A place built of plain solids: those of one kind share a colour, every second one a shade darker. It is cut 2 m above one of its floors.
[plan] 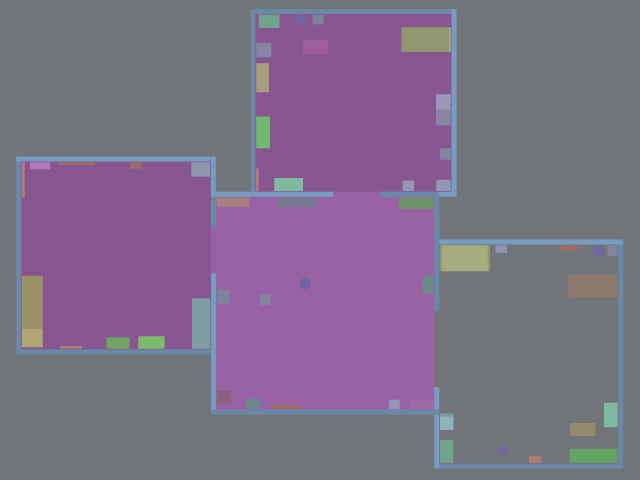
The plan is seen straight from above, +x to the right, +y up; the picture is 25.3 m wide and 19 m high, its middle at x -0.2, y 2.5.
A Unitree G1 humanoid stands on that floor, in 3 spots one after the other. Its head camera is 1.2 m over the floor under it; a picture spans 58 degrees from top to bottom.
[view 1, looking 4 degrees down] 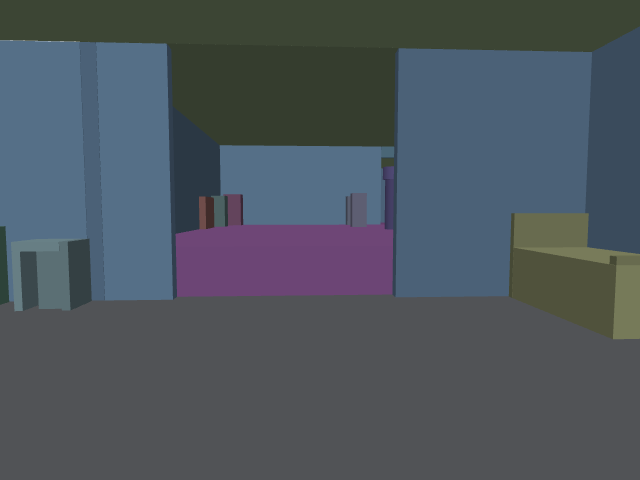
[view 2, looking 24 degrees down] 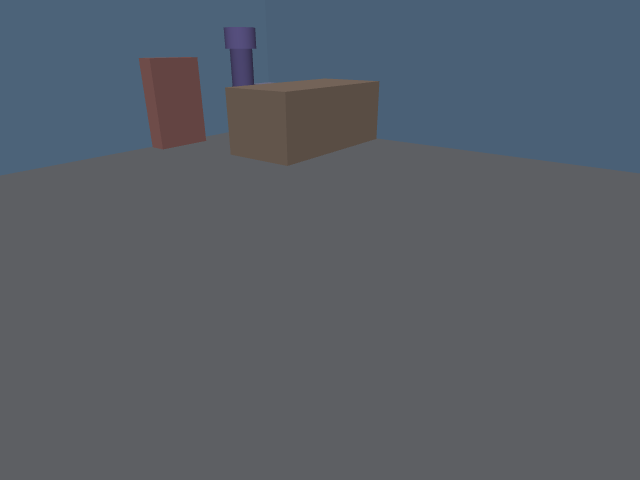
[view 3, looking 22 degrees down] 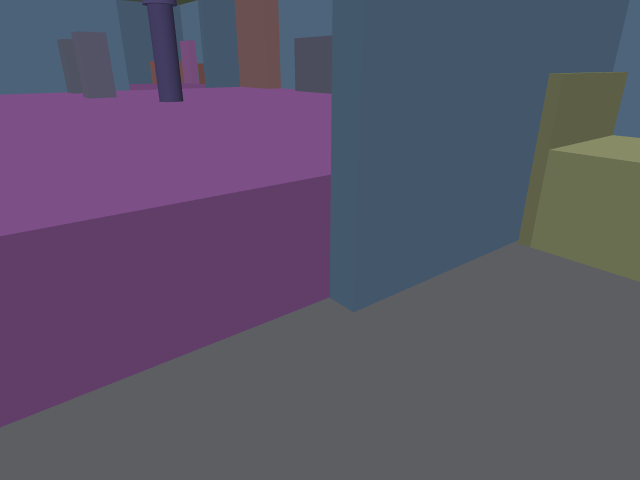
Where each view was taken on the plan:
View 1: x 10.33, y -1.66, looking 177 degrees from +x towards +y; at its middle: floor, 7.24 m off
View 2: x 6.09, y -2.89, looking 37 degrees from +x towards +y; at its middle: ground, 2.95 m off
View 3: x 5.95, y -1.66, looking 142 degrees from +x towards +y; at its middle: floor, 2.24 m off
